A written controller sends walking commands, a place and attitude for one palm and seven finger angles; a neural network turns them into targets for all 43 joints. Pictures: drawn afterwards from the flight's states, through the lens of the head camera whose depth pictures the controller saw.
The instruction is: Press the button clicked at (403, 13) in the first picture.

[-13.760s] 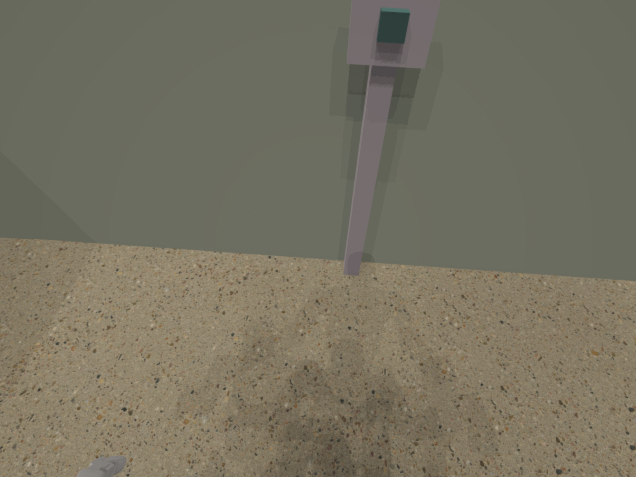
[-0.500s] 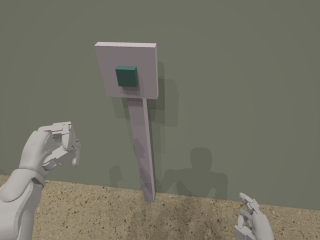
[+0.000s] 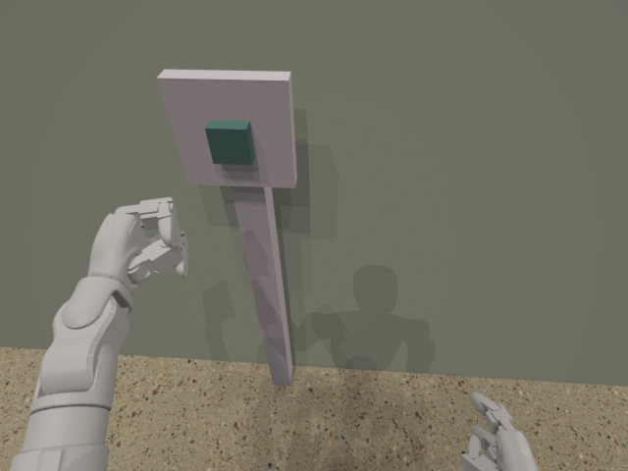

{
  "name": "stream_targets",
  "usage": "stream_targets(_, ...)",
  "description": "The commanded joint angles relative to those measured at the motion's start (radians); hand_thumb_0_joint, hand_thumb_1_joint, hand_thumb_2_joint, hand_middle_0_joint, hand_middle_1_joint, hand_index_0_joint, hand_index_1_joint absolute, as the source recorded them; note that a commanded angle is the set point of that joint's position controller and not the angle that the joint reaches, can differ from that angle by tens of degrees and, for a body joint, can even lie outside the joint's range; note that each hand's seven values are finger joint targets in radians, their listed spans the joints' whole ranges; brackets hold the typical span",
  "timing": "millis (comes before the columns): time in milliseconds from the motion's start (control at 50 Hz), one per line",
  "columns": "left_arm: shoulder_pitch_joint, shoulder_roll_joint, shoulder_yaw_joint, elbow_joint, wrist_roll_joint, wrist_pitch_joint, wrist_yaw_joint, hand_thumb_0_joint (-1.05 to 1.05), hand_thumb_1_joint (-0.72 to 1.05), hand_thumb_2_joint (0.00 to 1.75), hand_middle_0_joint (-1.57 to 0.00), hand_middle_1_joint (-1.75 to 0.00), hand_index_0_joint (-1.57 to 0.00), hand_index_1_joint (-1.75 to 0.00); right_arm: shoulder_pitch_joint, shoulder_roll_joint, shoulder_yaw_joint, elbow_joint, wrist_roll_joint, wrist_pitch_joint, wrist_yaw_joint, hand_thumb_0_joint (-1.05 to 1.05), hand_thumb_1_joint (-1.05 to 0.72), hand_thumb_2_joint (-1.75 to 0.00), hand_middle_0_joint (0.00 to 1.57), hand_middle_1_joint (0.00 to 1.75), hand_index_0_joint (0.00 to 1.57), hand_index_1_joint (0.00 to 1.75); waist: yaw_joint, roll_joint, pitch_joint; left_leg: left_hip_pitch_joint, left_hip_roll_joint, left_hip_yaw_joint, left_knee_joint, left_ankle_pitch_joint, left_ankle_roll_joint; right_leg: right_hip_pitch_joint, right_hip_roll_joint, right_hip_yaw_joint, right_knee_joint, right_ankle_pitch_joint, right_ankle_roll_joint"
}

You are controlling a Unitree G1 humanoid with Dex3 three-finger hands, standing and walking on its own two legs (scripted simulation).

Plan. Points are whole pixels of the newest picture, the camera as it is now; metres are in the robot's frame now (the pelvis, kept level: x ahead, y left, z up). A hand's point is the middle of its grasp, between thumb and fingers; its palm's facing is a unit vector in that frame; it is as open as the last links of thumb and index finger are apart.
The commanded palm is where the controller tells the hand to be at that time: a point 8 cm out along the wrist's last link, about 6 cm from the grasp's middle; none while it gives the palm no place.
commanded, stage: aim a knuckle at the button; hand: left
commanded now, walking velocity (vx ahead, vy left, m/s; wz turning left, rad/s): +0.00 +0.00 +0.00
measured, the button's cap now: (231, 141) +0.52 +0.17 +0.18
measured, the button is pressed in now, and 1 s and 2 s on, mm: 0 0 4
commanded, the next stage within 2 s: press the button with the knuckle in 1.28 s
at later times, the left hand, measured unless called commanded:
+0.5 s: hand (224, 209) +0.40 +0.16 +0.15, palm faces +0.00 -1.00 +0.00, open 3.1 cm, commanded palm +0.38 +0.21 +0.15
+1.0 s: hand (232, 205) +0.41 +0.15 +0.15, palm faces +0.02 -1.00 -0.01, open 3.1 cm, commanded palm +0.38 +0.20 +0.15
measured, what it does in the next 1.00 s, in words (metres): stands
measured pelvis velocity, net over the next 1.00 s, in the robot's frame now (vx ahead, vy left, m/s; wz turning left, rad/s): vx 0.00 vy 0.00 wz -0.03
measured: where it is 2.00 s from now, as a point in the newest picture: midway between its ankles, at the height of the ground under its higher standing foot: outside the picture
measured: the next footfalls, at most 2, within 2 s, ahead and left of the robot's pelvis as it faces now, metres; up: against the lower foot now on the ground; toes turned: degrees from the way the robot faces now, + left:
none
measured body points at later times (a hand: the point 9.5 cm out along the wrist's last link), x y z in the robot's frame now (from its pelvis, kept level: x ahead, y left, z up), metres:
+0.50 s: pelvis +0.00 +0.01 +0.00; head +0.00 +0.00 +0.45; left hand +0.39 +0.21 +0.15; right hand +0.13 -0.24 -0.10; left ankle +0.03 +0.11 -0.73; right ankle -0.04 -0.10 -0.73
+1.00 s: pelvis +0.00 +0.00 +0.00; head +0.00 -0.02 +0.45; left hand +0.40 +0.20 +0.15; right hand +0.09 -0.26 -0.12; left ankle +0.03 +0.11 -0.73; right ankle -0.04 -0.10 -0.73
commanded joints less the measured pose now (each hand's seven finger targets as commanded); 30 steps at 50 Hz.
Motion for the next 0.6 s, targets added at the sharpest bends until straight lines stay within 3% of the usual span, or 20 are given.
stream_targets(0, -0.396, 0.167, 0.05, -0.174, -0.007, -0.065, 0.03, 0.0, 0.9, 0.9, -1.3, -1.5, -1.3, -1.5, -0.115, -0.112, -0.05, -0.158, 0.0, -0.036, -0.011, 0.0, -0.9, -0.9, 0.2, 0.3, 0.2, 0.3, -0.014, -0.011, -0.209, 0.231, -0.001, -0.058, -0.045, 0.211, 0.018, -0.108, 0.005, 0.022, -0.082, 0.314, 0.007)
stream_targets(20, -0.408, 0.195, 0.072, -0.141, -0.001, -0.064, 0.04, 0.0, 0.9, 0.9, -1.3, -1.5, -1.3, -1.5, -0.109, -0.117, -0.05, -0.153, -0.001, -0.028, -0.011, 0.0, -0.9, -0.9, 0.2, 0.3, 0.2, 0.3, -0.01, -0.042, -0.201, 0.211, 0.001, -0.062, -0.046, 0.207, 0.019, -0.099, 0.007, 0.022, -0.084, 0.303, 0.005)
stream_targets(60, -0.479, 0.159, 0.033, -0.135, 0.007, -0.07, 0.05, 0.0, 0.9, 0.9, -1.3, -1.5, -1.3, -1.5, -0.11, -0.112, -0.05, -0.153, 0.0, -0.018, -0.011, 0.0, -0.9, -0.9, 0.2, 0.3, 0.2, 0.3, -0.026, -0.02, -0.208, 0.229, 0.0, -0.056, -0.047, 0.211, 0.02, -0.109, 0.005, 0.025, -0.083, 0.307, 0.006)
stream_targets(100, -0.499, 0.195, 0.069, -0.099, 0.015, -0.079, 0.064, 0.0, 0.9, 0.9, -1.3, -1.5, -1.3, -1.5, -0.097, -0.116, -0.053, -0.144, -0.003, -0.007, -0.01, 0.0, -0.9, -0.9, 0.2, 0.3, 0.2, 0.3, -0.02, -0.002, -0.231, 0.239, 0.002, -0.06, -0.044, 0.236, 0.016, -0.1, 0.007, 0.024, -0.076, 0.322, 0.0)
stream_targets(120, -0.494, 0.189, 0.059, -0.081, 0.019, -0.083, 0.065, 0.0, 0.9, 0.9, -1.3, -1.5, -1.3, -1.5, -0.095, -0.117, -0.053, -0.146, -0.005, -0.001, -0.008, 0.0, -0.9, -0.9, 0.2, 0.3, 0.2, 0.3, -0.016, -0.008, -0.237, 0.231, 0.003, -0.058, -0.041, 0.238, 0.017, -0.096, 0.009, 0.026, -0.075, 0.323, 0.001)
stream_targets(160, -0.553, 0.145, 0.016, -0.046, 0.021, -0.09, 0.067, 0.0, 0.9, 0.9, -1.3, -1.5, -1.3, -1.5, -0.089, -0.113, -0.053, -0.142, -0.001, 0.008, -0.006, 0.0, -0.9, -0.9, 0.2, 0.3, 0.2, 0.3, -0.034, -0.016, -0.226, 0.237, 0.006, -0.061, -0.043, 0.238, 0.017, -0.111, 0.008, 0.023, -0.077, 0.324, 0.001)
stream_targets(200, -0.593, 0.161, 0.021, -0.003, 0.026, -0.097, 0.072, 0.0, 0.9, 0.9, -1.3, -1.5, -1.3, -1.5, -0.076, -0.119, -0.056, -0.135, -0.001, 0.018, -0.007, 0.0, -0.9, -0.9, 0.2, 0.3, 0.2, 0.3, -0.038, 0.004, -0.234, 0.24, 0.006, -0.063, -0.041, 0.223, 0.014, -0.124, 0.01, 0.025, -0.076, 0.305, -0.001)
stream_targets(240, -0.623, 0.144, 0.007, 0.018, 0.031, -0.106, 0.078, 0.0, 0.9, 0.9, -1.3, -1.5, -1.3, -1.5, -0.067, -0.12, -0.061, -0.138, -0.001, 0.023, -0.004, 0.0, -0.9, -0.9, 0.2, 0.3, 0.2, 0.3, -0.04, -0.031, -0.25, 0.239, 0.008, -0.066, -0.039, 0.235, 0.018, -0.118, 0.012, 0.024, -0.073, 0.313, -0.001)
stream_targets(260, -0.635, 0.123, -0.014, 0.021, 0.035, -0.112, 0.081, 0.0, 0.9, 0.9, -1.3, -1.5, -1.3, -1.5, -0.068, -0.117, -0.061, -0.138, -0.001, 0.025, -0.001, 0.0, -0.9, -0.9, 0.2, 0.3, 0.2, 0.3, -0.04, 0.006, -0.254, 0.248, 0.006, -0.063, -0.036, 0.241, 0.015, -0.124, 0.01, 0.025, -0.071, 0.318, -0.002)
stream_targets(340, -0.667, 0.156, 0.021, 0.1, 0.044, -0.125, 0.106, 0.0, 0.9, 0.9, -1.3, -1.5, -1.3, -1.5, -0.039, -0.125, -0.066, -0.126, -0.005, 0.043, 0.005, 0.0, -0.9, -0.9, 0.2, 0.3, 0.2, 0.3, -0.036, -0.048, -0.26, 0.223, 0.008, -0.062, -0.035, 0.252, 0.017, -0.112, 0.013, 0.025, -0.068, 0.335, -0.001)
stream_targets(400, -0.713, 0.143, 0.009, 0.138, 0.054, -0.139, 0.118, 0.0, 0.9, 0.9, -1.3, -1.5, -1.3, -1.5, -0.027, -0.122, -0.069, -0.119, -0.005, 0.057, 0.009, 0.0, -0.9, -0.9, 0.2, 0.3, 0.2, 0.3, -0.045, -0.016, -0.264, 0.225, 0.007, -0.055, -0.031, 0.25, 0.015, -0.124, 0.014, 0.028, -0.067, 0.334, -0.002)
stream_targets(420, -0.729, 0.173, 0.033, 0.17, 0.055, -0.144, 0.125, 0.0, 0.9, 0.9, -1.3, -1.5, -1.3, -1.5, -0.018, -0.128, -0.07, -0.112, -0.006, 0.064, 0.008, 0.0, -0.9, -0.9, 0.2, 0.3, 0.2, 0.3, -0.046, -0.063, -0.252, 0.203, 0.008, -0.056, -0.029, 0.239, 0.02, -0.119, 0.016, 0.031, -0.071, 0.328, 0.0)
stream_targets(460, -0.799, 0.127, -0.014, 0.166, 0.063, -0.164, 0.128, 0.0, 0.9, 0.9, -1.3, -1.5, -1.3, -1.5, -0.011, -0.122, -0.072, -0.114, -0.005, 0.066, 0.011, 0.0, -0.9, -0.9, 0.2, 0.3, 0.2, 0.3, -0.057, -0.022, -0.273, 0.222, 0.005, -0.052, -0.025, 0.248, 0.02, -0.128, 0.016, 0.033, -0.064, 0.34, -0.001)
stream_targets(500, -0.84, 0.138, -0.004, 0.202, 0.068, -0.182, 0.135, 0.0, 0.9, 0.9, -1.3, -1.5, -1.3, -1.5, 0.004, -0.123, -0.075, -0.102, -0.007, 0.071, 0.013, 0.0, -0.9, -0.9, 0.2, 0.3, 0.2, 0.3, -0.063, 0.008, -0.273, 0.231, 0.007, -0.055, -0.021, 0.249, 0.016, -0.146, 0.018, 0.033, -0.063, 0.329, -0.003)
stream_targets(520, -0.841, 0.141, 0.001, 0.242, 0.068, -0.187, 0.138, 0.0, 0.9, 0.9, -1.3, -1.5, -1.3, -1.5, 0.018, -0.128, -0.077, -0.095, -0.01, 0.074, 0.013, 0.0, -0.9, -0.9, 0.2, 0.3, 0.2, 0.3, -0.064, -0.045, -0.274, 0.213, 0.008, -0.057, -0.018, 0.242, 0.019, -0.14, 0.022, 0.031, -0.064, 0.323, -0.002)
stream_targets(560, -0.919, 0.12, -0.027, 0.297, 0.074, -0.201, 0.14, 0.0, 0.9, 0.9, -1.3, -1.5, -1.3, -1.5, 0.026, -0.127, -0.078, -0.084, -0.007, 0.08, 0.013, 0.0, -0.9, -0.9, 0.2, 0.3, 0.2, 0.3, -0.085, -0.024, -0.249, 0.202, 0.006, -0.052, -0.017, 0.204, 0.02, -0.175, 0.021, 0.035, -0.067, 0.297, 0.001)
stream_targets(580, -0.908, 0.134, -0.009, 0.326, 0.076, -0.208, 0.144, 0.0, 0.9, 0.9, -1.3, -1.5, -1.3, -1.5, 0.038, -0.13, -0.081, -0.083, -0.008, 0.081, 0.014, 0.0, -0.9, -0.9, 0.2, 0.3, 0.2, 0.3, -0.074, -0.035, -0.269, 0.2, 0.006, -0.057, -0.016, 0.203, 0.019, -0.171, 0.022, 0.035, -0.062, 0.29, -0.001)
